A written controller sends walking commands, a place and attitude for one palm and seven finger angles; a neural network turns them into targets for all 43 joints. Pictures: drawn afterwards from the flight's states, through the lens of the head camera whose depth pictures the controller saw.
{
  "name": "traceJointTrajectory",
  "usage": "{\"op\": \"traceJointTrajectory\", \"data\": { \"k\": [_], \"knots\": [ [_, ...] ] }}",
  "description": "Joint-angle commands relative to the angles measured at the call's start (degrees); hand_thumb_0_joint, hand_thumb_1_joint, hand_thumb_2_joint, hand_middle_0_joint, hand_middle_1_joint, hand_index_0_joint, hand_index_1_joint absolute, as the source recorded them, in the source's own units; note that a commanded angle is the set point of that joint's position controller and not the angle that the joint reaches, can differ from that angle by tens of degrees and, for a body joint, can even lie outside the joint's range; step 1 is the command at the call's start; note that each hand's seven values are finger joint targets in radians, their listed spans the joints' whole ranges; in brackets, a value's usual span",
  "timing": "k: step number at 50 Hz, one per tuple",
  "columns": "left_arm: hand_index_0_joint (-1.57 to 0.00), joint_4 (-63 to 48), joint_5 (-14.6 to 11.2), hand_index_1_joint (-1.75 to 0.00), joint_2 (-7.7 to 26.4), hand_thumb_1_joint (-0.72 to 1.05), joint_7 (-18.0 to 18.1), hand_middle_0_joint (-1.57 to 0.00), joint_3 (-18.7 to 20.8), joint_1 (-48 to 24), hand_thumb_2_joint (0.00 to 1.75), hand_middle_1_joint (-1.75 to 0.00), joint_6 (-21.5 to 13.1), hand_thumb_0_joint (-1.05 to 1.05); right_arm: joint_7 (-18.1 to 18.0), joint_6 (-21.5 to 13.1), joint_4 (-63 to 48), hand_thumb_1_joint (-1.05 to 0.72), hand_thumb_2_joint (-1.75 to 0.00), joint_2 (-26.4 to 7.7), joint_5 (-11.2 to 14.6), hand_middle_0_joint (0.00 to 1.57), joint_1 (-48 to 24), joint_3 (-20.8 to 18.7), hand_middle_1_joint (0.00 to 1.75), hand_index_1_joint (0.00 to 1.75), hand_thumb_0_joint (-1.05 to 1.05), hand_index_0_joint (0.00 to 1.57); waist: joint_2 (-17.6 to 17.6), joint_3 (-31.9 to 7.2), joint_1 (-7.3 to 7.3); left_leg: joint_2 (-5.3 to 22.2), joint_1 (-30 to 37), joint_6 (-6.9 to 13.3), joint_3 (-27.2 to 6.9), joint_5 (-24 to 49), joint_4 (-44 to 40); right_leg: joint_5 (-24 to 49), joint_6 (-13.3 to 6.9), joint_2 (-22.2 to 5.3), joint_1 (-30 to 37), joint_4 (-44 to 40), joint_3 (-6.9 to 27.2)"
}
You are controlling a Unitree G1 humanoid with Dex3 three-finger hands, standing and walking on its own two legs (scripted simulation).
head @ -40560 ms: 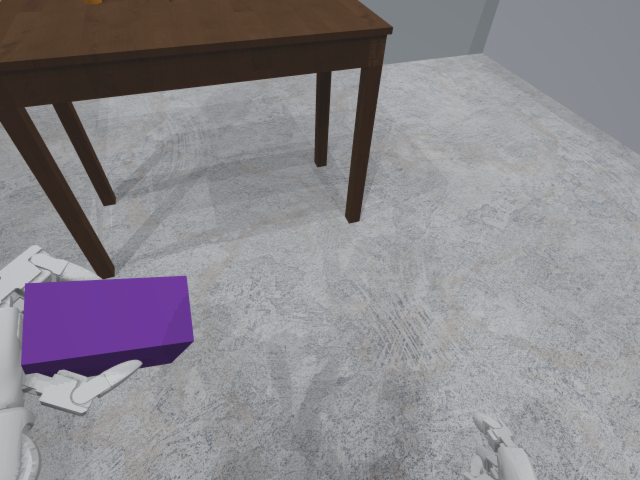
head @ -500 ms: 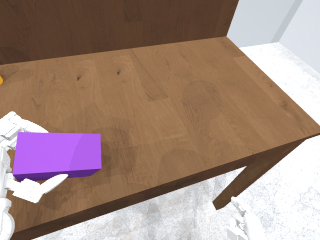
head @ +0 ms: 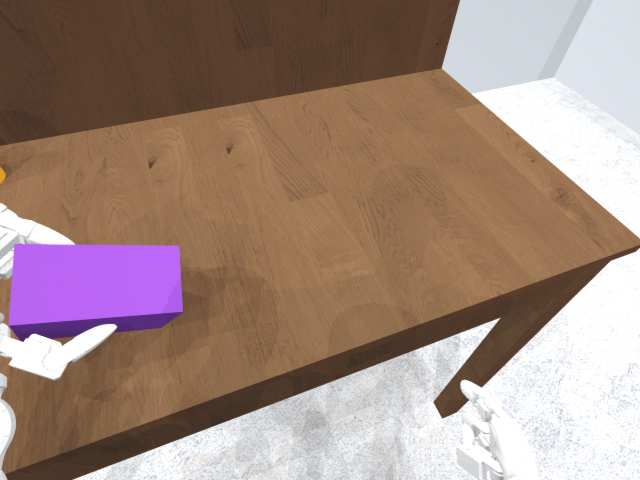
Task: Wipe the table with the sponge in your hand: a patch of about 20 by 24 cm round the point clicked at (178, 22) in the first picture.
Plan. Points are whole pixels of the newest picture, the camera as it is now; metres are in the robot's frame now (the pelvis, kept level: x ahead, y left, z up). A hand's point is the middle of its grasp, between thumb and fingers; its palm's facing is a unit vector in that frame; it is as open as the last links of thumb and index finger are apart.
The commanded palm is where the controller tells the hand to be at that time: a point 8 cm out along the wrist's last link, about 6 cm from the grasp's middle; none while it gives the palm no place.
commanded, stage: look again from close up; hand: left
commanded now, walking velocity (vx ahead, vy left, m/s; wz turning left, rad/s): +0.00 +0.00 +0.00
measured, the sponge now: (125, 292) +0.26 +0.22 +0.15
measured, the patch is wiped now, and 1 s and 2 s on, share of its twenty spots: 0.00 0.00 0.00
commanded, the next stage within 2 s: come to a stop and stand still in 0.02 s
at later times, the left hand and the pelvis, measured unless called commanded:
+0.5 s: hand (80, 301) +0.23 +0.24 +0.16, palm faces +0.35 -0.86 -0.38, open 10.4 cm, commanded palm +0.17 +0.28 +0.18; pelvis +0.01 +0.00 +0.00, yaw +0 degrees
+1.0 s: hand (58, 317) +0.22 +0.26 +0.16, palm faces +0.41 -0.84 -0.34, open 10.4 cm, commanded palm +0.16 +0.28 +0.18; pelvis +0.00 +0.00 +0.00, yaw +1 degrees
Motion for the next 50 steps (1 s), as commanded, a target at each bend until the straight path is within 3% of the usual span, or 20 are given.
{"op": "traceJointTrajectory", "data": {
  "k": [1,2,4,7,12,13,14,15,16,17,19,21,23,27,29,36,42,43,44,50],
  "knots": [
    [-1.2,-13.7,0.3,-1.6,10.1,0.1,0.1,-1.2,3.9,1.5,1.3,-1.6,-3.8,0.0,-1.5,-3.0,-9.6,-0.9,-0.9,-7.2,0.1,0.2,-4.9,-3.1,0.3,0.3,0.0,0.2,-6.0,-6.3,0.9,6.2,-0.3,-3.0,-7.2,-1.2,-6.3,0.5,-1.9,-4.0,2.2,-6.2,4.6],
    [-1.2,-16.8,0.5,-1.6,14.1,0.1,0.9,-1.2,7.7,-1.2,1.3,-1.6,-4.1,0.0,-2.0,-2.8,-9.2,-0.9,-0.9,-7.2,0.0,0.2,-6.1,-2.8,0.3,0.3,0.0,0.2,-3.7,-6.9,0.91,6.0,1.4,-3.1,-6.9,-0.7,-6.6,0.0,-1.9,-3.4,1.5,-5.7,4.2],
    [-1.2,-14.2,0.3,-1.6,9.7,0.1,0.8,-1.2,4.7,-2.7,1.3,-1.6,-4.6,0.0,-2.8,-2.8,-8.8,-0.9,-0.9,-6.7,-0.3,0.2,-5.0,-2.9,0.3,0.3,0.0,0.2,1.5,-6.8,0.39,6.3,1.4,-2.5,-7.1,0.6,-6.9,2.2,-2.1,-3.7,2.5,-4.9,3.7],
    [-1.2,-13.2,0.7,-1.6,8.4,0.1,0.8,-1.2,3.0,-3.5,1.3,-1.6,-4.6,0.0,-3.0,-3.4,-8.1,-0.9,-0.9,-6.6,-0.1,0.2,-5.2,-2.8,0.3,0.3,0.0,0.2,5.3,-6.3,0.44,6.2,2.8,-2.7,-6.4,1.3,-7.0,4.2,-2.1,-3.3,1.9,-4.9,3.7],
    [-1.2,-14.6,0.8,-1.6,8.1,0.1,0.9,-1.2,2.2,-1.8,1.3,-1.6,-4.0,0.0,-2.8,-3.6,-8.0,-0.9,-0.9,-6.8,-0.2,0.2,-5.4,-2.8,0.3,0.3,0.0,0.2,1.2,-8.2,0.61,5.9,4.6,-3.2,-6.7,8.9,-5.9,10.7,-1.8,-3.0,4.1,-4.8,3.1],
    [-1.2,-31.2,9.8,-1.6,51.4,0.1,0.7,-1.2,32.4,-58.5,1.3,-1.6,-10.0,0.0,-2.2,-5.4,-6.2,-0.9,-0.9,-8.5,-4.4,0.2,2.1,-2.7,0.3,0.3,0.0,0.2,-2.8,0.1,1.32,7.2,-3.9,-2.1,-6.2,13.5,-0.3,12.9,0.3,-3.8,-4.6,-7.9,4.0],
    [-1.2,5.5,3.1,-1.6,15.4,0.1,-1.9,-1.2,10.1,-22.9,1.3,-1.6,-6.7,0.0,-2.4,-4.8,-3.3,-0.9,-0.9,-2.3,-1.6,0.2,-4.1,-0.9,0.3,0.3,0.0,0.2,-0.8,-10.7,0.38,4.4,5.0,-2.6,-9.0,16.4,-3.3,12.1,-4.8,-5.8,-1.5,-3.3,5.7],
    [-1.2,2.6,1.1,-1.6,7.5,0.1,-2.4,-1.2,3.9,-8.1,1.3,-1.6,-5.8,0.0,-2.3,-5.5,-6.9,-0.9,-0.9,-6.4,-0.4,0.2,-0.9,-4.3,0.3,0.3,0.0,0.2,4.9,-11.7,1.74,6.2,9.2,-3.4,-7.0,19.5,-2.5,16.8,-3.6,-5.2,1.6,-3.6,8.9],
    [-1.2,-7.0,0.0,-1.6,7.2,0.1,-2.3,-1.2,1.9,-5.3,1.3,-1.6,-6.2,0.0,-1.6,-5.1,-7.4,-0.9,-0.9,-7.2,0.0,0.2,0.0,-4.5,0.3,0.3,0.0,0.2,8.3,-14.5,0.8,6.9,9.3,-3.4,-7.8,22.3,-3.2,17.1,-2.7,-5.3,4.9,-1.6,6.6],
    [-1.2,-9.9,-1.0,-1.6,1.4,0.1,-2.0,-1.2,-3.0,0.9,1.3,-1.6,-5.9,0.0,-0.5,-5.1,-7.7,-0.9,-0.9,-6.0,0.5,0.2,-2.9,-4.0,0.3,0.3,0.0,0.2,13.0,-15.8,1.04,7.9,11.8,-3.8,-7.7,25.4,-3.8,13.2,-2.6,-4.1,4.1,2.1,3.7],
    [-1.2,-16.1,-0.5,-1.6,6.3,0.1,-0.9,-1.2,0.0,5.1,1.3,-1.6,-5.2,0.0,0.3,-4.5,-9.0,-0.9,-0.9,-7.2,-0.1,0.2,-2.6,-4.3,0.3,0.3,0.0,0.2,7.9,-13.9,1.43,10.0,5.7,-3.0,-9.4,23.4,-4.9,8.3,-1.8,-3.7,5.3,3.1,1.5],
    [-1.2,-16.9,-0.6,-1.6,8.6,0.1,-0.1,-1.2,2.5,6.9,1.3,-1.6,-4.5,0.0,-0.1,-4.0,-9.4,-0.9,-0.9,-7.0,0.0,0.2,-3.0,-4.0,0.3,0.3,0.0,0.2,-0.1,-11.5,1.15,9.4,0.2,-2.9,-9.5,16.6,-5.4,9.8,-1.3,-3.7,7.6,1.5,1.5],
    [-1.2,-17.7,-0.9,-1.6,10.9,0.1,1.0,-1.2,6.1,6.5,1.3,-1.6,-4.4,0.0,-1.2,-3.4,-9.4,-0.9,-0.9,-7.0,0.0,0.2,-3.9,-3.7,0.3,0.3,0.0,0.2,-3.4,-11.6,0.69,8.5,-0.2,-3.2,-9.3,12.8,-5.6,9.6,-1.2,-3.6,7.8,0.8,0.6],
    [-1.2,-16.3,-1.0,-1.6,10.3,0.1,1.6,-1.2,6.1,1.3,1.3,-1.6,-4.5,0.0,-3.0,-3.3,-8.2,-0.9,-0.9,-6.6,0.2,0.2,-4.6,-3.3,0.3,0.3,0.0,0.2,2.1,-9.3,0.14,7.7,2.7,-4.0,-8.5,11.9,-6.5,9.4,-1.4,-3.6,5.1,-0.1,1.4],
    [-1.2,-14.2,-0.5,-1.6,7.7,0.1,1.3,-1.2,3.0,-0.6,1.3,-1.6,-4.3,0.0,-3.3,-3.2,-7.7,-0.9,-0.9,-6.7,0.1,0.2,-3.6,-3.3,0.3,0.3,0.0,0.2,3.9,-7.7,-0.01,8.0,1.8,-3.7,-8.6,10.8,-6.9,8.6,-1.3,-3.7,5.2,-0.8,1.1],
    [-1.2,-17.0,0.8,-1.6,6.5,0.1,1.5,-1.2,-0.2,-3.3,1.3,-1.6,-3.7,0.0,-3.1,-3.5,-7.5,-0.9,-0.9,-7.2,-0.2,0.2,-4.4,-3.1,0.3,0.3,0.0,0.2,3.1,-8.1,0.16,6.8,3.4,-3.6,-8.5,10.7,-6.6,10.7,-1.6,-3.5,6.3,-2.9,2.2],
    [-1.2,-16.9,0.7,-1.6,8.9,0.1,2.0,-1.2,3.6,0.6,1.3,-1.6,-3.1,0.0,-3.3,-2.6,-7.9,-0.9,-0.9,-6.7,-0.4,0.2,-5.6,-2.8,0.3,0.3,0.0,0.2,1.9,-8.2,0.53,6.0,2.4,-3.6,-7.9,7.1,-7.3,10.0,-1.6,-3.0,7.3,-4.6,2.3],
    [-1.2,-16.2,0.5,-1.6,6.9,0.1,1.7,-1.2,1.9,0.8,1.3,-1.6,-3.2,0.0,-3.3,-2.3,-7.9,-0.9,-0.9,-6.6,-0.5,0.2,-5.0,-2.7,0.3,0.3,0.0,0.2,1.7,-7.6,0.19,6.0,2.2,-3.6,-8.2,7.3,-7.5,9.6,-1.7,-3.2,7.1,-4.9,1.8],
    [-1.2,-17.1,0.4,-1.6,7.3,0.1,1.6,-1.2,1.9,0.5,1.3,-1.6,-3.3,0.0,-3.3,-2.2,-8.2,-0.9,-0.9,-6.8,-0.4,0.2,-5.0,-2.9,0.3,0.3,0.0,0.2,3.5,-7.1,0.21,6.1,2.1,-3.7,-8.3,7.6,-7.9,9.9,-1.7,-3.0,7.1,-4.8,2.1],
    [-1.2,-16.9,0.3,-1.6,7.5,0.1,1.5,-1.2,1.8,1.1,1.3,-1.6,-2.9,0.0,-3.5,-2.0,-8.4,-0.9,-0.9,-7.0,-0.4,0.2,-4.8,-3.1,0.3,0.3,0.0,0.2,2.3,-7.7,0.22,6.2,3.0,-3.7,-8.4,9.4,-7.8,11.7,-1.6,-3.2,8.0,-5.4,1.9]
  ]
}}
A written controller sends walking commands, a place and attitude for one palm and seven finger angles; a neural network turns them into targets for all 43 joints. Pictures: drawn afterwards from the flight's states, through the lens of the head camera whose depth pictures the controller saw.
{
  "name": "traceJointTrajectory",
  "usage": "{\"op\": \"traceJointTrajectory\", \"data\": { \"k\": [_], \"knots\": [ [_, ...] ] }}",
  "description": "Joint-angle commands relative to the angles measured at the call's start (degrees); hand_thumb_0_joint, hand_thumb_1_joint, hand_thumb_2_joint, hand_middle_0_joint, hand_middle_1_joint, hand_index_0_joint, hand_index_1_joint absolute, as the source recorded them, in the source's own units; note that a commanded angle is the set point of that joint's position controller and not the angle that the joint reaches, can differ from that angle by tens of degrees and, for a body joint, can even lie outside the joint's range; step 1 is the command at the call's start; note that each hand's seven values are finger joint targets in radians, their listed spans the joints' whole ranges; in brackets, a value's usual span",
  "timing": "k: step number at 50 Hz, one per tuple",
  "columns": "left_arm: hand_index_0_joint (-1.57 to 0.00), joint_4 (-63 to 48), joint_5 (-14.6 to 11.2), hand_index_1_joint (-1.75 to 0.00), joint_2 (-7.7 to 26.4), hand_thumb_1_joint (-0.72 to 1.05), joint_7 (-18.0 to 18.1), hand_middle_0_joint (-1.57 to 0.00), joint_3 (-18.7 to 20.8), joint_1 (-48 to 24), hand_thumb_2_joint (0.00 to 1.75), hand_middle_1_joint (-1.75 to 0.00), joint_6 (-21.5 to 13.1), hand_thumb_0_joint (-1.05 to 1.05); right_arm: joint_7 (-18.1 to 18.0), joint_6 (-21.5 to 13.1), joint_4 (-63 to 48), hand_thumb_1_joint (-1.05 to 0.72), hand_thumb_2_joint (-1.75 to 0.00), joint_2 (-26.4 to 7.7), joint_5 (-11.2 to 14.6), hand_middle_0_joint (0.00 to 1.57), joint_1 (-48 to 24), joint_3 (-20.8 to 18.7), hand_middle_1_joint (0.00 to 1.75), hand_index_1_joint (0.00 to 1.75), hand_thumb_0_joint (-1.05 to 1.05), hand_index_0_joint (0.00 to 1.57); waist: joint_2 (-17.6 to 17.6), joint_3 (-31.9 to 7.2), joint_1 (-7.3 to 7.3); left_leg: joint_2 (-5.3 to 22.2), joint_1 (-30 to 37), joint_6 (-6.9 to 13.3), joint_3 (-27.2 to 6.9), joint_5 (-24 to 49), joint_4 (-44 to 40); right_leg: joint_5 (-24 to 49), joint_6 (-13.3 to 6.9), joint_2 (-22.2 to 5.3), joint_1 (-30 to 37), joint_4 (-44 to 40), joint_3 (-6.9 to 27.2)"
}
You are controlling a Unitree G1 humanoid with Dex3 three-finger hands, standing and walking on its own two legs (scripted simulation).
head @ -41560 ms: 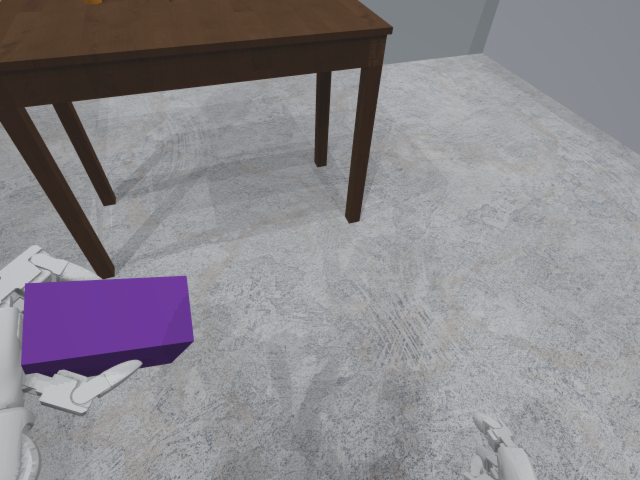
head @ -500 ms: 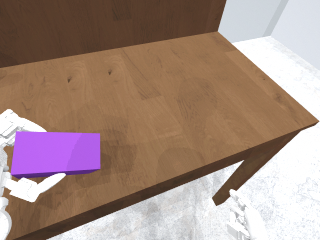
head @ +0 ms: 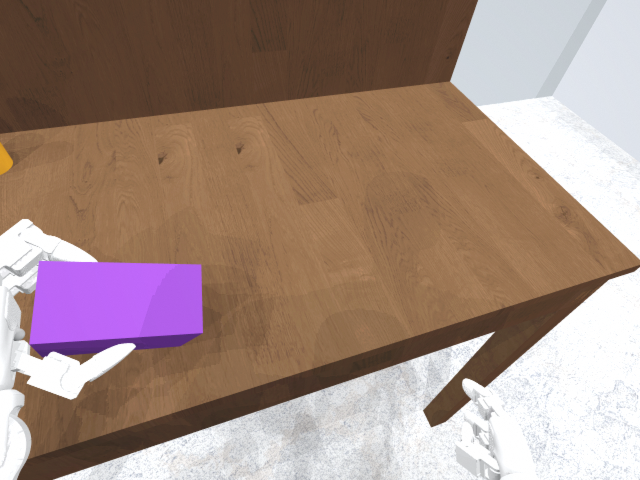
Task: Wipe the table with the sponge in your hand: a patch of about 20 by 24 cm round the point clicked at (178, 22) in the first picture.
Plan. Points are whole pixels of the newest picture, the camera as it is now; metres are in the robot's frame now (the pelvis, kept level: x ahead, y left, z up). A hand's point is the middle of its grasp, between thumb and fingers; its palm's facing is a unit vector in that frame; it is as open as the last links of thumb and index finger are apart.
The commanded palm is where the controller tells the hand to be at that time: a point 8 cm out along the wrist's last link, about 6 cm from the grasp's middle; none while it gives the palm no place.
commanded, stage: come to a stop and stand still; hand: left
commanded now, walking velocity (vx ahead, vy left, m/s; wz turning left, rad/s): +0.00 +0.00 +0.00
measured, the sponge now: (146, 310) +0.24 +0.20 +0.13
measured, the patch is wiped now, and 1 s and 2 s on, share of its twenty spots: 0.00 0.00 0.00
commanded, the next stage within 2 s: look again from close up in 0.04 s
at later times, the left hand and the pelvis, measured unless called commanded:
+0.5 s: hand (62, 314) +0.21 +0.26 +0.16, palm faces +0.39 -0.85 -0.35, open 10.4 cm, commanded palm +0.15 +0.29 +0.17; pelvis +0.00 +0.01 +0.00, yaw +1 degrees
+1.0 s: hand (109, 318) +0.21 +0.21 +0.16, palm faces +0.40 -0.83 -0.38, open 10.4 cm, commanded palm +0.15 +0.24 +0.17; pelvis +0.00 -0.04 +0.00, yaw +0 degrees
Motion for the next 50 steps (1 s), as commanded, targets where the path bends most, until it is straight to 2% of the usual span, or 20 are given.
{"op": "traceJointTrajectory", "data": {
  "k": [1,7,8,12,13,17,18,22,23,27,28,32,33,36,37,38,42,43,47,50],
  "knots": [
    [-1.2,-12.1,0.1,-1.6,9.0,0.1,0.6,-1.2,5.7,-3.3,1.3,-1.6,-3.2,0.0,-0.5,-2.6,-8.5,-0.9,-0.9,-7.4,0.5,0.2,-4.3,-3.6,0.3,0.3,0.0,0.2,4.7,-8.8,0.25,6.3,1.4,-3.6,-6.7,9.6,-5.7,11.2,-1.5,-3.5,4.6,-1.4,3.2],
    [-1.2,-12.6,0.4,-1.6,9.6,0.1,1.0,-1.2,6.2,-3.7,1.3,-1.6,-2.7,0.0,-0.7,-2.6,-8.2,-0.9,-0.9,-7.4,0.7,0.2,-5.5,-3.3,0.3,0.3,0.0,0.2,6.5,-7.3,0.37,6.3,0.4,-4.0,-6.6,5.7,-7.2,7.9,-1.3,-2.9,3.5,-1.7,3.0],
    [-1.2,-11.5,0.3,-1.6,7.7,0.1,0.8,-1.2,4.4,-3.6,1.3,-1.6,-2.8,0.0,-0.7,-2.4,-8.0,-0.9,-0.9,-7.4,0.4,0.2,-4.7,-3.2,0.3,0.3,0.0,0.2,6.1,-6.9,0.21,6.5,-0.8,-3.9,-7.5,4.2,-8.0,6.6,-1.3,-2.9,4.1,-1.8,2.1],
    [-1.2,-12.5,0.5,-1.6,10.2,0.1,1.2,-1.2,7.0,-2.4,1.3,-1.6,-2.7,0.0,-0.8,-2.6,-8.2,-0.9,-0.9,-7.3,0.7,0.2,-5.3,-3.3,0.3,0.3,0.0,0.2,5.6,-7.4,0.54,6.7,-0.4,-4.2,-7.4,4.7,-8.0,6.9,-1.2,-2.8,4.5,-1.1,2.1],
    [-1.2,-11.6,0.3,-1.6,8.0,0.1,0.8,-1.2,5.0,-2.2,1.3,-1.6,-2.8,0.0,-0.7,-2.3,-8.0,-0.9,-0.9,-7.4,0.4,0.2,-4.5,-3.3,0.3,0.3,0.0,0.2,5.3,-7.2,0.24,6.7,-1.2,-4.2,-8.0,4.4,-8.5,6.6,-1.2,-2.7,4.9,-1.3,1.4],
    [-1.2,-12.6,0.3,-1.6,10.3,0.1,1.1,-1.2,7.4,-0.7,1.3,-1.6,-2.6,0.0,-0.7,-2.5,-8.1,-0.9,-0.9,-7.3,0.8,0.2,-5.1,-3.4,0.3,0.3,0.0,0.2,5.5,-8.3,0.5,6.7,0.4,-4.8,-7.3,7.7,-7.5,8.2,-1.2,-2.9,4.8,-0.7,1.7],
    [-1.2,-11.2,-0.1,-1.6,8.2,0.1,0.8,-1.2,5.6,-0.2,1.3,-1.6,-2.5,0.0,-0.7,-2.1,-7.9,-0.9,-0.9,-7.3,0.5,0.2,-4.3,-3.3,0.3,0.3,0.0,0.2,4.2,-7.8,0.24,6.8,-0.7,-4.6,-8.0,6.6,-8.0,7.4,-1.1,-3.0,5.1,-1.3,1.0],
    [-1.2,-12.9,0.3,-1.6,9.6,0.1,1.0,-1.2,6.7,-1.0,1.3,-1.6,-2.4,0.0,-0.7,-2.3,-7.8,-0.9,-0.9,-7.3,0.9,0.2,-5.1,-3.5,0.3,0.3,0.0,0.2,5.2,-7.8,0.21,6.6,0.5,-4.8,-7.5,7.3,-7.3,8.3,-1.4,-3.1,4.2,-1.3,2.2],
    [-1.2,-11.7,0.0,-1.6,7.9,0.1,0.8,-1.2,5.1,-1.0,1.3,-1.6,-2.4,0.0,-0.8,-1.9,-7.5,-0.9,-0.9,-7.4,0.5,0.2,-4.2,-3.4,0.3,0.3,0.0,0.2,4.7,-7.6,0.02,6.7,0.0,-4.8,-8.0,6.6,-7.9,7.4,-1.3,-3.0,4.4,-1.5,1.4],
    [-1.2,-13.0,0.3,-1.6,10.3,0.1,1.3,-1.2,7.3,-1.3,1.3,-1.6,-2.1,0.0,-0.9,-2.1,-7.8,-0.9,-0.9,-7.3,0.9,0.2,-5.2,-3.5,0.3,0.3,0.0,0.2,4.9,-7.9,0.3,6.8,0.1,-4.7,-7.8,6.6,-7.5,8.0,-1.3,-3.2,4.9,-1.4,2.1],
    [-1.2,-12.0,0.0,-1.6,7.7,0.1,0.9,-1.2,4.9,-1.4,1.3,-1.6,-2.2,0.0,-0.9,-1.7,-7.5,-0.9,-0.9,-7.2,0.6,0.2,-4.2,-3.4,0.3,0.3,0.0,0.2,4.6,-7.7,-0.03,6.8,0.3,-4.9,-8.1,6.8,-8.1,7.4,-1.3,-3.0,4.5,-1.6,1.2],
    [-1.2,-14.0,0.1,-1.6,10.0,0.1,0.9,-1.2,6.6,-3.4,1.3,-1.6,-1.7,0.0,-0.6,-1.6,-8.1,-0.9,-0.9,-7.0,1.0,0.2,-5.4,-3.7,0.3,0.3,0.0,0.2,8.3,-7.0,0.13,9.2,2.1,-6.3,-8.7,10.6,-9.7,4.6,-0.8,-1.6,2.6,2.2,0.1],
    [-1.2,-13.6,-0.2,-1.6,7.9,0.1,0.6,-1.2,4.6,-3.7,1.3,-1.6,-1.7,0.0,-0.5,-1.2,-8.0,-0.9,-0.9,-7.0,0.7,0.2,-4.4,-3.7,0.3,0.3,0.0,0.2,8.9,-6.8,-0.14,10.0,1.5,-6.4,-10.2,9.6,-11.0,2.6,-0.7,-1.3,2.3,3.1,-0.8],
    [-1.2,-14.6,-0.3,-1.6,9.0,0.1,0.4,-1.2,5.4,-3.7,1.3,-1.6,-1.5,0.0,-0.1,-1.3,-8.9,-0.9,-0.9,-6.9,0.7,0.2,-3.9,-4.3,0.3,0.3,0.0,0.2,7.8,-7.3,0.05,12.3,3.3,-5.9,-10.7,14.7,-9.6,0.6,-0.6,-1.9,1.8,2.9,-1.2],
    [-1.2,-14.4,-0.1,-1.6,9.9,0.1,0.6,-1.2,6.9,-2.6,1.3,-1.6,-1.2,0.0,0.2,-1.3,-8.7,-0.9,-0.9,-6.9,0.9,0.2,-4.9,-4.0,0.3,0.3,0.0,0.2,7.7,-7.6,0.28,12.1,3.9,-5.6,-9.3,14.3,-9.0,0.6,-0.5,-1.3,1.2,2.8,-1.3],
    [-1.2,-13.2,-0.5,-1.6,7.5,0.1,0.2,-1.2,4.5,-2.5,1.3,-1.6,-0.9,0.0,0.4,-0.9,-8.8,-0.9,-0.9,-6.9,0.7,0.2,-4.1,-4.0,0.3,0.3,0.0,0.2,6.8,-6.9,-0.13,12.0,1.8,-5.2,-10.1,12.7,-8.9,1.0,-0.6,-1.5,2.3,1.5,-1.7],
    [-1.2,-14.8,-0.3,-1.6,10.1,0.1,0.4,-1.2,6.9,-1.7,1.3,-1.6,-0.8,0.0,0.7,-1.2,-9.1,-0.9,-0.9,-7.1,1.2,0.2,-5.0,-4.4,0.3,0.3,0.0,0.2,6.7,-7.7,0.12,11.2,1.2,-4.6,-7.7,9.3,-6.2,5.1,-1.0,-2.0,2.8,0.3,0.0],
    [-1.2,-14.0,-0.9,-1.6,7.7,0.1,0.1,-1.2,4.7,-1.9,1.3,-1.6,-0.7,0.0,0.7,-0.7,-9.3,-0.9,-0.9,-7.1,0.9,0.2,-4.1,-4.3,0.3,0.3,0.0,0.2,6.5,-7.3,-0.36,10.9,-0.2,-4.1,-8.2,6.4,-6.3,5.1,-1.3,-2.0,2.8,-0.1,0.3],
    [-1.2,-15.6,-1.0,-1.6,10.5,0.1,0.1,-1.2,7.3,-2.2,1.3,-1.6,-0.5,0.0,0.4,-0.9,-9.6,-0.9,-0.9,-7.4,1.1,0.2,-5.0,-4.9,0.3,0.3,0.0,0.2,6.3,-7.9,0.0,11.8,1.3,-3.2,-7.4,6.7,-4.0,7.2,-1.4,-2.0,0.0,1.0,2.4],
    [-1.2,-15.4,-1.6,-1.6,9.3,0.1,-0.4,-1.2,5.9,-3.0,1.3,-1.6,-0.1,0.0,0.1,-0.6,-9.8,-0.9,-0.9,-7.6,0.8,0.2,-4.3,-5.3,0.3,0.3,0.0,0.2,5.2,-7.9,-0.3,11.1,0.1,-2.5,-7.7,6.1,-1.8,8.2,-1.8,-3.0,0.4,-0.1,3.9]
  ]
}}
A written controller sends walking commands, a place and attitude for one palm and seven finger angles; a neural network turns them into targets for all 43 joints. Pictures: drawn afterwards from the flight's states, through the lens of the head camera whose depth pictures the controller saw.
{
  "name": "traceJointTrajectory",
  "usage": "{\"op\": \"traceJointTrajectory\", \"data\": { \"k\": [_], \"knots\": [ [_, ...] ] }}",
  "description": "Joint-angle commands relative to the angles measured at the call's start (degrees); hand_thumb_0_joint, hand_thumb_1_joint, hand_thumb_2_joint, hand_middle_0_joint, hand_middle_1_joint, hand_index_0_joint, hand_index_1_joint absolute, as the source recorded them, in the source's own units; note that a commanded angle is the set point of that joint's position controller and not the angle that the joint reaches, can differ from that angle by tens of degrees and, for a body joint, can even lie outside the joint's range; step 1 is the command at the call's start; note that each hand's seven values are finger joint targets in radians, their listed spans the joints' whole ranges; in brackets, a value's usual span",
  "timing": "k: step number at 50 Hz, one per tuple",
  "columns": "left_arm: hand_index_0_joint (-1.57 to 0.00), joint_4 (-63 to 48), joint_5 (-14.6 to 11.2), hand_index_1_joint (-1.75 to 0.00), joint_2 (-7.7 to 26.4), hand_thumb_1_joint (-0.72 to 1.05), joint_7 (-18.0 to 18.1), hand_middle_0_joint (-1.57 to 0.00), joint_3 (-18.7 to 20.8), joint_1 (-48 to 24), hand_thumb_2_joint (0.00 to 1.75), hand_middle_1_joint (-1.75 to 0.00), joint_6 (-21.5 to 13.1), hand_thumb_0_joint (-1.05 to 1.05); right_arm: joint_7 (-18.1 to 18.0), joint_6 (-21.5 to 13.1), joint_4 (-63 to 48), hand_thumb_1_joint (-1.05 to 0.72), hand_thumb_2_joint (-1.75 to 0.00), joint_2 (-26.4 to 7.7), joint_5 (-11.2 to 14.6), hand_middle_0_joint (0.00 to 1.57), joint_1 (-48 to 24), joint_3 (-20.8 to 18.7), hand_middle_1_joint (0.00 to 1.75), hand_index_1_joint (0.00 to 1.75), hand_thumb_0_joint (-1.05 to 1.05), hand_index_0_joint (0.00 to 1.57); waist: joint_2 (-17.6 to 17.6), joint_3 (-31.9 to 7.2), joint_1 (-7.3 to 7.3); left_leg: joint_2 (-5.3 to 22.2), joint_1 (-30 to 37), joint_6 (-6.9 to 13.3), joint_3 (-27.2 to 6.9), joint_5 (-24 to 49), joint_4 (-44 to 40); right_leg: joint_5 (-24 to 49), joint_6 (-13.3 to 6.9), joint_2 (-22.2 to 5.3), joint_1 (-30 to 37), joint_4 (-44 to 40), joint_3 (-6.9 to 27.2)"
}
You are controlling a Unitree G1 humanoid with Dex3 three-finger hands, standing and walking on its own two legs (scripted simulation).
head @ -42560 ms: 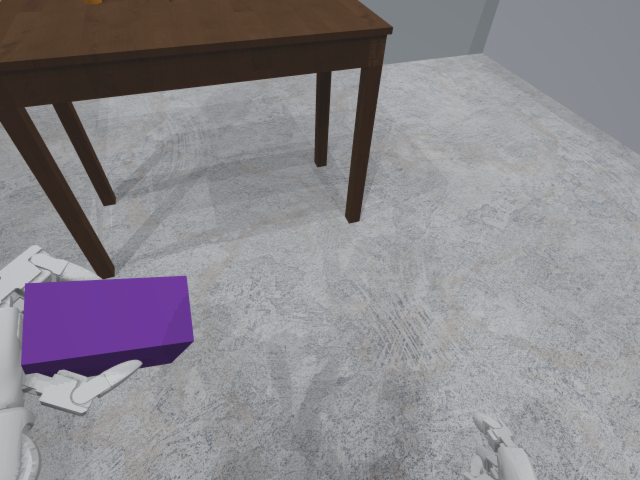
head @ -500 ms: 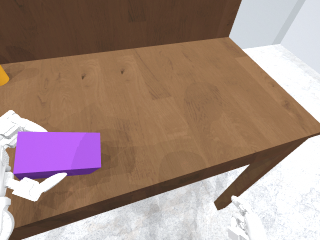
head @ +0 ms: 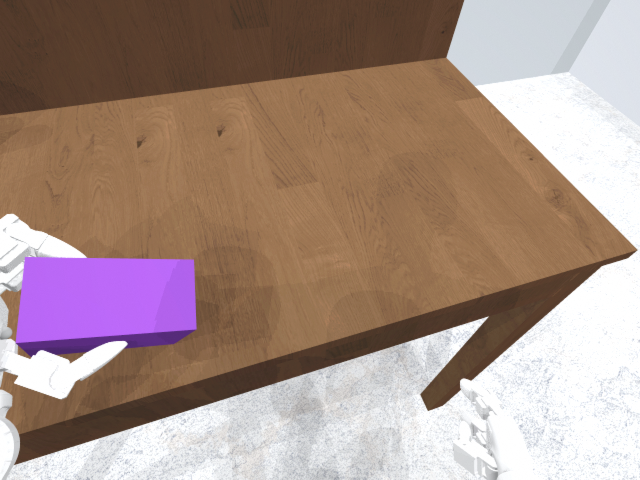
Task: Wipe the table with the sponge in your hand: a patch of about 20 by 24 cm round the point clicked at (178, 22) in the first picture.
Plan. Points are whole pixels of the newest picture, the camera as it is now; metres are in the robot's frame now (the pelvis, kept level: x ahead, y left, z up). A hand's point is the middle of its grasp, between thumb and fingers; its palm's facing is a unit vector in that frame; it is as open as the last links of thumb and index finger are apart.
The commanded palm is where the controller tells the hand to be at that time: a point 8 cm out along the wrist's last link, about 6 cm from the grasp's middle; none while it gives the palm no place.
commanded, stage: shuffle to correct the standing spot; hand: left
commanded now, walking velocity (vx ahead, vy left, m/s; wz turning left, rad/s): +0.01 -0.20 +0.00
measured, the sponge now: (137, 307) +0.24 +0.21 +0.13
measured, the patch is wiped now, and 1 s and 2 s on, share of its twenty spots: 0.00 0.00 0.00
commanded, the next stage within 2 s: come to a stop and stand still in 0.06 s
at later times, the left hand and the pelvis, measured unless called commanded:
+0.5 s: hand (115, 294) +0.24 +0.22 +0.16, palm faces +0.35 -0.86 -0.37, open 10.4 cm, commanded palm +0.18 +0.26 +0.18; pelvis +0.02 -0.02 +0.00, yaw +0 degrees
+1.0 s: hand (5, 288) +0.23 +0.31 +0.17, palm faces +0.43 -0.84 -0.34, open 10.4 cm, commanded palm +0.16 +0.32 +0.18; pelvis +0.00 +0.04 -0.01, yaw +2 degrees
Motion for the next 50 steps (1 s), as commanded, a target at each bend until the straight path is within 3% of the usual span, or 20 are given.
{"op": "traceJointTrajectory", "data": {
  "k": [1,8,12,19,21,26,27,28,29,30,31,33,34,36,37,38,41,42,47,50],
  "knots": [
    [-1.2,-11.7,-0.5,-1.6,9.1,0.1,-0.2,-1.2,4.3,-3.4,1.3,-1.6,-3.0,0.0,-0.9,-2.8,-9.1,-0.9,-0.9,-8.5,0.5,0.2,-4.0,-4.5,0.3,0.3,0.0,0.2,3.8,-10.3,-1.25,8.1,2.2,0.8,-5.8,4.9,-3.0,8.8,1.1,-6.1,1.7,-2.5,6.3],
    [-1.2,-12.3,-1.8,-1.6,9.0,0.1,0.3,-1.2,4.7,0.5,1.3,-1.6,-2.1,0.0,-1.3,-2.1,-8.5,-0.9,-0.9,-8.2,0.5,0.2,-3.2,-4.5,0.3,0.3,0.0,0.2,0.1,-11.1,-2.16,3.8,2.4,0.7,-3.1,-0.2,4.0,5.2,-1.1,-9.9,-2.0,-6.2,11.1],
    [-1.2,-11.8,-1.4,-1.6,10.4,0.1,2.0,-1.2,6.8,3.0,1.3,-1.6,-2.4,0.0,-1.4,-2.0,-7.8,-0.9,-0.9,-7.8,1.3,0.2,-4.7,-3.7,0.3,0.3,0.0,0.2,1.1,-10.0,-1.75,1.5,1.3,0.6,-3.2,-0.6,5.8,4.6,0.7,-13.4,-0.8,-10.7,16.6],
    [-1.2,-9.3,-0.3,-1.6,9.4,0.1,2.6,-1.2,5.2,2.3,1.3,-1.6,-2.8,0.0,-1.9,-1.7,-6.8,-0.9,-0.9,-8.4,0.9,0.2,-5.5,-3.3,0.3,0.3,0.0,0.2,-0.2,-10.5,-1.08,3.0,2.8,1.4,-4.0,9.5,-0.3,20.3,5.5,-10.8,6.6,-7.2,10.5],
    [-1.2,-8.9,-0.2,-1.6,10.1,0.1,2.7,-1.2,6.0,1.9,1.3,-1.6,-2.7,0.0,-1.8,-1.4,-6.8,-0.9,-0.9,-8.5,1.0,0.2,-5.2,-3.5,0.3,0.3,0.0,0.2,-1.3,-11.7,-1.07,3.1,3.0,1.3,-3.9,10.7,-0.3,23.9,5.6,-10.9,8.7,-6.1,10.0],
    [-1.2,-8.4,-0.4,-1.6,10.0,0.1,2.3,-1.2,6.1,2.7,1.3,-1.6,-2.3,0.0,-1.7,-0.7,-7.3,-0.9,-0.9,-8.1,1.1,0.2,-5.3,-3.3,0.3,0.3,0.0,0.2,-1.1,-11.4,-1.19,3.6,4.0,1.1,-4.5,11.1,-1.7,20.8,4.1,-10.2,7.9,-5.9,9.1],
    [-1.2,-33.4,-3.5,-1.6,56.2,0.1,3.9,-1.2,15.6,-48.0,1.3,-1.6,-11.3,0.0,-7.4,0.5,-15.8,-0.9,-0.9,-10.4,5.8,0.2,8.9,8.7,0.3,0.3,0.0,0.2,10.5,-14.2,-3.91,-0.4,2.8,1.0,-3.5,17.5,-3.0,8.3,5.7,-5.0,6.6,-6.7,3.1],
    [-1.2,-1.1,-1.1,-1.6,26.2,0.1,2.6,-1.2,21.4,-26.0,1.3,-1.6,-7.7,0.0,-5.5,-3.1,-9.6,-0.9,-0.9,-5.2,3.5,0.2,1.6,-2.3,0.3,0.3,0.0,0.2,3.3,-12.6,-1.45,5.2,5.2,0.0,-4.9,12.8,-0.2,-1.8,2.5,-7.5,-2.2,-2.9,4.3],
    [-1.2,4.8,-0.9,-1.6,20.7,0.1,2.4,-1.2,14.1,-19.3,1.3,-1.6,-6.0,0.0,-3.2,-3.5,-7.0,-0.9,-0.9,-9.2,0.3,0.2,-0.6,-1.7,0.3,0.3,0.0,0.2,2.8,-10.9,-1.62,2.5,5.8,-0.2,-4.0,10.2,-0.6,4.0,0.6,-6.5,-2.7,-4.7,8.5],
    [-1.2,1.9,-1.1,-1.6,23.0,0.1,1.7,-1.2,15.4,-17.3,1.3,-1.6,-6.7,0.0,-1.9,-4.2,-7.7,-0.9,-0.9,-11.3,-0.8,0.2,-0.4,-2.9,0.3,0.3,0.0,0.2,2.8,-13.1,-0.97,2.2,3.2,-0.3,-4.1,6.1,0.7,5.3,-0.5,-8.6,-2.0,-4.9,10.9],
    [-1.2,1.5,-1.6,-1.6,19.4,0.1,0.9,-1.2,12.0,-11.9,1.3,-1.6,-7.7,0.0,-0.9,-4.9,-8.0,-0.9,-0.9,-11.0,-0.7,0.2,0.4,-2.7,0.3,0.3,0.0,0.2,1.2,-14.9,-0.97,2.0,1.1,0.2,-4.8,6.6,2.0,8.6,-1.2,-10.4,0.5,-3.8,12.6],
    [-1.2,1.8,-1.7,-1.6,12.2,0.1,0.2,-1.2,6.4,-1.0,1.3,-1.6,-7.6,0.0,1.0,-5.5,-8.1,-0.9,-0.9,-11.1,0.0,0.2,1.7,-2.8,0.3,0.3,0.0,0.2,1.4,-16.1,-0.27,2.6,1.8,0.5,-4.7,10.1,1.1,12.7,-1.3,-10.3,0.9,-1.1,10.5],
    [-1.2,-2.5,-2.1,-1.6,10.7,0.1,0.2,-1.2,4.1,0.0,1.3,-1.6,-7.7,0.0,1.8,-6.1,-8.8,-0.9,-0.9,-11.3,0.1,0.2,0.6,-2.6,0.3,0.3,0.0,0.2,1.3,-15.4,-0.02,2.5,1.7,0.6,-5.1,12.7,0.5,15.1,-0.9,-10.1,0.9,-0.3,9.4],
    [-1.2,-3.8,-2.2,-1.6,10.8,0.1,0.6,-1.2,4.0,2.3,1.3,-1.6,-7.8,0.0,2.5,-7.0,-8.3,-0.9,-0.9,-11.2,0.6,0.2,0.6,-3.1,0.3,0.3,0.0,0.2,-0.5,-15.0,0.22,3.2,3.3,0.6,-5.9,18.0,-0.6,17.2,0.2,-9.1,-0.1,1.3,6.9],
    [-1.2,-4.7,-2.2,-1.6,12.1,0.1,1.2,-1.2,4.8,1.0,1.3,-1.6,-7.7,0.0,2.4,-7.0,-7.9,-0.9,-0.9,-11.5,0.8,0.2,-1.8,-2.8,0.3,0.3,0.0,0.2,2.1,-16.4,0.01,3.7,6.1,0.4,-6.4,20.2,-2.3,14.8,0.8,-8.0,-1.4,3.2,5.4],
    [-1.2,-5.3,-1.5,-1.6,12.4,0.1,1.6,-1.2,5.5,0.3,1.3,-1.6,-8.0,0.0,2.0,-6.8,-7.5,-0.9,-0.9,-11.4,0.4,0.2,0.1,-3.2,0.3,0.3,0.0,0.2,1.3,-15.1,-0.05,4.5,4.7,-0.1,-7.2,23.6,-2.7,14.6,1.4,-7.7,-1.3,3.6,3.7],
    [-1.2,-6.6,-1.3,-1.6,16.0,0.1,2.3,-1.2,8.1,-5.5,1.3,-1.6,-8.8,0.0,1.4,-6.5,-6.5,-0.9,-0.9,-11.4,0.0,0.2,-1.1,-3.0,0.3,0.3,0.0,0.2,2.9,-13.2,-0.67,4.1,1.6,-1.7,-8.4,21.6,-3.7,11.3,1.3,-8.1,-0.8,3.7,3.4],
    [-1.2,-9.0,-0.8,-1.6,19.6,0.1,3.0,-1.2,10.3,-10.0,1.3,-1.6,-8.6,0.0,1.1,-6.2,-6.5,-0.9,-0.9,-11.9,-0.1,0.2,-3.4,-3.1,0.3,0.3,0.0,0.2,5.3,-15.2,-0.73,4.3,3.1,-1.7,-8.9,18.7,-4.4,7.7,1.3,-7.6,-1.2,5.2,3.6],
    [-1.2,-7.2,-1.3,-1.6,15.9,0.1,2.7,-1.2,7.2,-8.2,1.3,-1.6,-8.8,0.0,1.7,-5.9,-5.1,-0.9,-0.9,-10.5,0.4,0.2,-2.7,-3.3,0.3,0.3,0.0,0.2,11.3,-14.6,-0.72,5.6,5.0,-3.0,-10.5,24.5,-4.6,0.2,1.3,-8.0,-4.0,6.5,2.0],
    [-1.2,-8.7,-1.3,-1.6,12.9,0.1,2.1,-1.2,4.6,-6.4,1.3,-1.6,-9.0,0.0,2.2,-5.9,-5.4,-0.9,-0.9,-10.3,0.0,0.2,-1.4,-3.6,0.3,0.3,0.0,0.2,10.1,-13.0,-0.74,7.4,3.7,-2.7,-11.9,21.4,-6.8,-5.0,1.5,-7.9,-5.6,8.5,1.2]
  ]
}}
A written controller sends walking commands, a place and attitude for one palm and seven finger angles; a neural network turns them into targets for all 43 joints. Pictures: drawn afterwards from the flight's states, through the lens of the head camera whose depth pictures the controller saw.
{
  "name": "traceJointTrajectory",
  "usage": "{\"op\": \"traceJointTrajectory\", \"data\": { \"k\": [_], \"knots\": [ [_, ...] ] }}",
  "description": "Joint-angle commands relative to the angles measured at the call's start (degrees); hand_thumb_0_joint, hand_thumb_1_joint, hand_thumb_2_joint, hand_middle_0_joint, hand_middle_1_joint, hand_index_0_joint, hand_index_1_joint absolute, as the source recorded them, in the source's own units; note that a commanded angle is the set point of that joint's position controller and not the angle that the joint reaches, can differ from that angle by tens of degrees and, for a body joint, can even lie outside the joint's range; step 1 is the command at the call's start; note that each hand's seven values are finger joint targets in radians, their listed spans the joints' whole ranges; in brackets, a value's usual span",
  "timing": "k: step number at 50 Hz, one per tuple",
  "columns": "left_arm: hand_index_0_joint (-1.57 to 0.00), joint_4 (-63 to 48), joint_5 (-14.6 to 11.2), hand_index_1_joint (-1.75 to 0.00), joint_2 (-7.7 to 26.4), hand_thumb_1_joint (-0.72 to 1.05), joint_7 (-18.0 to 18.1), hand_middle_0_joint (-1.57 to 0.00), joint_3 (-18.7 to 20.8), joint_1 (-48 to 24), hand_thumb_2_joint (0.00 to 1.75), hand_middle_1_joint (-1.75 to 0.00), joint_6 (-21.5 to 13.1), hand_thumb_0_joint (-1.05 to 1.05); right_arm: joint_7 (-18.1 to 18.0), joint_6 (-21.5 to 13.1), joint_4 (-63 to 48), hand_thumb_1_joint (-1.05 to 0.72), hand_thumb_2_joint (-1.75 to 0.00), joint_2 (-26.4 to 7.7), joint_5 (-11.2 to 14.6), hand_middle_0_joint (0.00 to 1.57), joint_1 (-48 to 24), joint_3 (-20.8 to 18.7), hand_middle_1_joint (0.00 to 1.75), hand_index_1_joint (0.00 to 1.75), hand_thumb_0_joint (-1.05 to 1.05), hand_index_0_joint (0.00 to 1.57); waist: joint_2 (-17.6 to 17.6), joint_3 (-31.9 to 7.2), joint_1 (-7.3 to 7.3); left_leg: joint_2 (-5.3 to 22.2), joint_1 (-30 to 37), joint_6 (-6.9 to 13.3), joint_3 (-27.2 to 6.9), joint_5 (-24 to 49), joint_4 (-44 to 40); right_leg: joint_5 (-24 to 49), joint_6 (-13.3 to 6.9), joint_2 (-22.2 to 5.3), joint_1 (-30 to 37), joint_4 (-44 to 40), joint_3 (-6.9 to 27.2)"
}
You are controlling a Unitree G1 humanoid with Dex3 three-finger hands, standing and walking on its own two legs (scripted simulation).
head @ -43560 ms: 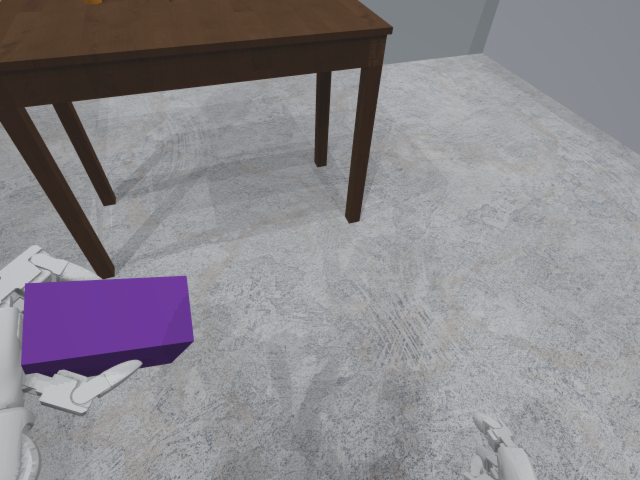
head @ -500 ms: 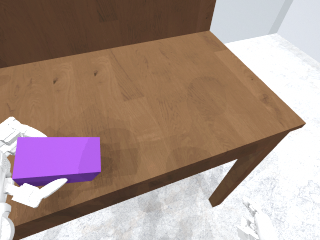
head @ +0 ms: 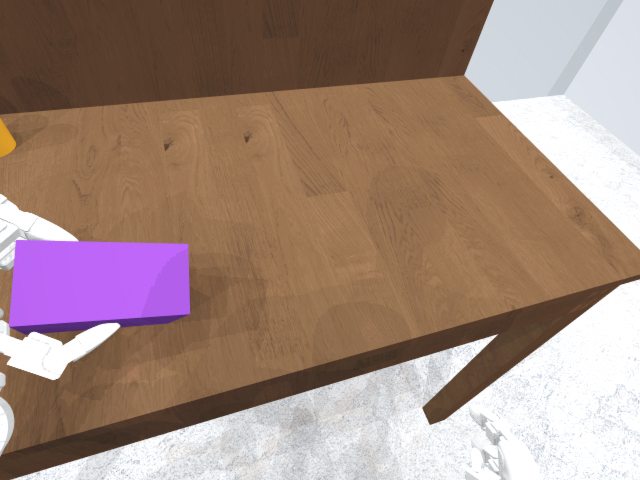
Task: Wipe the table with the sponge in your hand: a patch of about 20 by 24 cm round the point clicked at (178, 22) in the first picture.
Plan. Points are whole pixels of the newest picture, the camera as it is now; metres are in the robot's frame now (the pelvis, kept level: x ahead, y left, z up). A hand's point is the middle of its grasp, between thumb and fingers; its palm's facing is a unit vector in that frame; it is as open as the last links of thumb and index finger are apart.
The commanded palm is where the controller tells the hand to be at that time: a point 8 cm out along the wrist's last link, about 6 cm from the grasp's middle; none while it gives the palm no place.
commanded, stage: come to a stop and stand still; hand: left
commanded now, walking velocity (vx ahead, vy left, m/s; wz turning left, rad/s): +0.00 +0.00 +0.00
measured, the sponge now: (131, 288) +0.26 +0.21 +0.14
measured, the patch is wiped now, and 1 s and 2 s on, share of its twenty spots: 0.00 0.00 0.00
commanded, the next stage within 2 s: look again from close up in 0.74 s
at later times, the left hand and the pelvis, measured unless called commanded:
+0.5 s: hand (53, 344) +0.19 +0.24 +0.17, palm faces +0.40 -0.86 -0.32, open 10.4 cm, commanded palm +0.13 +0.27 +0.18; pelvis -0.03 -0.01 +0.00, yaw +1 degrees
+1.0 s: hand (57, 364) +0.17 +0.23 +0.17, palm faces +0.40 -0.86 -0.30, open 10.4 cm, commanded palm +0.12 +0.26 +0.18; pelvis -0.04 -0.02 +0.00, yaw +1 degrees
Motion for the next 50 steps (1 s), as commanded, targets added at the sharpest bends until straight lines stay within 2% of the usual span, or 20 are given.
{"op": "traceJointTrajectory", "data": {
  "k": [1,4,7,8,12,13,17,18,22,23,27,30,32,33,36,37,43,47,48,50],
  "knots": [
    [-1.2,-14.8,0.0,-1.6,8.6,0.1,0.1,-1.2,4.7,-2.6,1.3,-1.6,-3.9,0.0,0.3,-3.4,-9.2,-0.9,-0.9,-7.5,0.7,0.2,-4.1,-3.7,0.3,0.3,0.0,0.2,12.8,-9.4,0.52,13.5,6.6,-5.8,-11.5,20.9,-8.3,-1.4,-1.4,-2.9,-0.9,1.9,0.8],
    [-1.2,-13.8,-0.2,-1.6,8.0,0.1,0.4,-1.2,4.6,-1.7,1.3,-1.6,-3.0,0.0,0.0,-3.2,-9.5,-0.9,-0.9,-7.5,0.7,0.2,-4.9,-3.6,0.3,0.3,0.0,0.2,9.6,-8.1,0.65,14.0,3.8,-5.6,-11.8,13.0,-10.3,-0.8,-1.2,-3.4,0.3,1.1,1.1],
    [-1.2,-12.8,-0.6,-1.6,9.4,0.1,0.5,-1.2,6.1,-2.4,1.3,-1.6,-2.5,0.0,-0.6,-3.3,-9.4,-0.9,-0.9,-7.6,1.5,0.2,-6.3,-3.4,0.3,0.3,0.0,0.2,6.3,-9.0,0.39,11.4,2.8,-6.5,-10.9,6.2,-9.5,4.6,-1.6,-3.7,3.3,-3.5,2.7],
    [-1.2,-12.2,-0.7,-1.6,6.8,0.1,0.3,-1.2,4.3,-2.3,1.3,-1.6,-2.7,0.0,-0.6,-3.2,-9.0,-0.9,-0.9,-7.3,1.2,0.2,-5.8,-3.2,0.3,0.3,0.0,0.2,6.3,-8.5,0.34,11.3,1.9,-6.3,-10.5,3.7,-9.9,4.9,-1.7,-3.5,3.6,-4.2,2.3],
    [-1.2,-12.8,-1.1,-1.6,8.6,0.1,0.4,-1.2,5.5,-1.9,1.3,-1.6,-2.3,0.0,-1.2,-3.8,-9.0,-0.9,-0.9,-7.1,1.9,0.2,-6.9,-3.2,0.3,0.3,0.0,0.2,9.1,-9.8,0.13,10.1,3.9,-6.2,-10.4,4.6,-8.9,5.7,-2.0,-4.3,3.5,-5.2,3.8],
    [-1.2,-11.6,-1.2,-1.6,6.5,0.1,0.2,-1.2,4.3,-0.9,1.3,-1.6,-2.4,0.0,-1.3,-3.7,-8.6,-0.9,-0.9,-6.7,1.4,0.2,-6.4,-2.9,0.3,0.3,0.0,0.2,8.3,-9.2,0.27,10.2,2.9,-5.8,-10.2,3.2,-9.0,5.6,-1.9,-4.1,3.7,-6.2,3.2],
    [-1.2,-12.8,-1.3,-1.6,8.3,0.1,0.5,-1.2,5.1,-1.7,1.3,-1.6,-2.0,0.0,-1.7,-4.4,-8.8,-0.9,-0.9,-6.8,2.1,0.2,-7.5,-2.9,0.3,0.3,0.0,0.2,8.7,-9.0,0.08,9.5,3.4,-5.6,-10.7,2.9,-8.7,5.2,-2.0,-4.5,3.3,-6.9,4.0],
    [-1.2,-12.1,-1.5,-1.6,5.9,0.1,0.4,-1.2,3.3,-1.4,1.3,-1.6,-2.1,0.0,-1.6,-4.2,-8.4,-0.9,-0.9,-6.6,1.7,0.2,-7.0,-2.8,0.3,0.3,0.0,0.2,7.9,-8.5,0.1,9.7,2.7,-5.2,-10.4,1.8,-8.8,4.8,-1.9,-4.3,3.3,-7.6,3.4],
    [-1.2,-12.4,-1.9,-1.6,8.1,0.1,0.6,-1.2,5.0,-0.8,1.3,-1.6,-1.6,0.0,-2.1,-4.5,-8.7,-0.9,-0.9,-6.9,2.3,0.2,-7.8,-3.1,0.3,0.3,0.0,0.2,6.9,-8.5,0.0,9.0,3.4,-5.0,-10.5,2.6,-7.6,4.9,-2.1,-5.1,3.1,-8.9,4.7],
    [-1.2,-11.9,-2.0,-1.6,6.2,0.1,0.5,-1.2,3.6,-0.5,1.3,-1.6,-1.7,0.0,-2.0,-4.3,-8.5,-0.9,-0.9,-6.9,2.0,0.2,-7.2,-2.9,0.3,0.3,0.0,0.2,6.3,-8.2,-0.01,9.1,3.1,-4.6,-10.4,1.9,-7.7,4.6,-2.1,-5.0,3.0,-9.4,4.4],
    [-1.2,-13.0,-2.0,-1.6,7.7,0.1,0.7,-1.2,4.3,-1.2,1.3,-1.6,-1.4,0.0,-2.3,-4.7,-9.0,-0.9,-0.9,-7.2,2.5,0.2,-8.1,-3.2,0.3,0.3,0.0,0.2,8.1,-7.8,-0.16,8.7,3.5,-4.2,-10.5,0.5,-7.2,2.8,-2.2,-5.4,2.1,-10.4,5.4],
    [-1.2,-11.9,-2.2,-1.6,6.6,0.1,0.6,-1.2,3.4,-0.6,1.3,-1.6,-1.4,0.0,-2.3,-4.8,-9.0,-0.9,-0.9,-7.0,2.4,0.2,-7.1,-3.1,0.3,0.3,0.0,0.2,7.1,-7.1,-0.19,8.7,2.4,-3.9,-10.5,-0.2,-6.9,2.1,-2.2,-5.6,2.0,-11.1,5.4],
    [-1.2,-12.4,-2.1,-1.6,8.0,0.1,0.9,-1.2,4.5,-0.2,1.3,-1.6,-1.1,0.0,-2.5,-4.9,-9.1,-0.9,-0.9,-7.3,2.6,0.2,-7.9,-3.2,0.3,0.3,0.0,0.2,7.4,-7.5,-0.08,8.6,3.5,-3.9,-10.5,0.1,-6.9,1.9,-2.2,-5.6,1.8,-11.3,5.5],
    [-1.2,-11.8,-2.2,-1.6,6.3,0.1,0.8,-1.2,3.2,0.0,1.3,-1.6,-1.1,0.0,-2.5,-4.8,-8.8,-0.9,-0.9,-7.0,2.2,0.2,-7.3,-3.0,0.3,0.3,0.0,0.2,7.0,-7.1,-0.1,8.7,2.8,-3.6,-10.4,-0.3,-7.0,1.9,-2.2,-5.5,2.0,-11.6,5.2],
    [-1.2,-11.9,-2.3,-1.6,6.8,0.1,0.7,-1.2,3.7,0.0,1.3,-1.6,-0.9,0.0,-2.5,-5.2,-9.1,-0.9,-0.9,-7.1,2.3,0.2,-6.9,-3.1,0.3,0.3,0.0,0.2,5.9,-7.5,-0.12,8.5,2.9,-3.7,-10.2,1.1,-6.1,2.8,-2.3,-5.9,2.5,-11.9,5.9],
    [-1.2,-12.9,-2.2,-1.6,7.9,0.1,0.9,-1.2,4.2,-0.3,1.3,-1.6,-0.8,0.0,-2.6,-5.2,-9.1,-0.9,-0.9,-7.4,2.6,0.2,-7.9,-3.2,0.3,0.3,0.0,0.2,7.4,-7.8,-0.11,8.4,3.8,-3.8,-10.2,1.1,-6.2,2.7,-2.3,-5.9,2.3,-11.7,5.9],
    [-1.2,-12.4,-2.2,-1.6,5.9,0.1,0.7,-1.2,2.6,0.1,1.3,-1.6,-0.7,0.0,-2.6,-5.0,-8.8,-0.9,-0.9,-7.2,2.1,0.2,-7.6,-2.8,0.3,0.3,0.0,0.2,7.2,-6.9,-0.06,8.9,3.1,-3.5,-10.7,0.8,-7.3,2.7,-2.0,-5.2,2.6,-11.7,4.8],
    [-1.2,-12.5,-2.1,-1.6,7.7,0.1,0.9,-1.2,3.9,-0.4,1.3,-1.6,-0.3,0.0,-2.8,-5.1,-9.3,-0.9,-0.9,-7.2,2.4,0.2,-8.3,-2.8,0.3,0.3,0.0,0.2,7.5,-6.8,0.01,9.0,3.7,-3.7,-10.9,-0.5,-7.8,1.3,-2.0,-5.2,2.1,-12.1,5.1],
    [-1.2,-12.2,-2.1,-1.6,5.8,0.1,0.8,-1.2,2.6,-0.4,1.3,-1.6,-0.4,0.0,-2.8,-4.8,-8.9,-0.9,-0.9,-7.0,1.9,0.2,-7.7,-2.6,0.3,0.3,0.0,0.2,6.9,-6.0,-0.09,9.2,2.8,-3.4,-11.0,-1.4,-8.4,0.9,-1.9,-4.9,2.2,-12.4,4.7],
    [-1.2,-12.2,-1.9,-1.6,6.2,0.1,0.6,-1.2,2.9,-0.6,1.3,-1.6,-0.3,0.0,-2.7,-5.0,-9.3,-0.9,-0.9,-7.0,2.1,0.2,-7.5,-2.7,0.3,0.3,0.0,0.2,7.1,-6.5,-0.08,9.2,3.0,-3.4,-10.9,-1.2,-8.1,1.1,-2.0,-5.0,2.5,-12.4,5.3]
  ]
}}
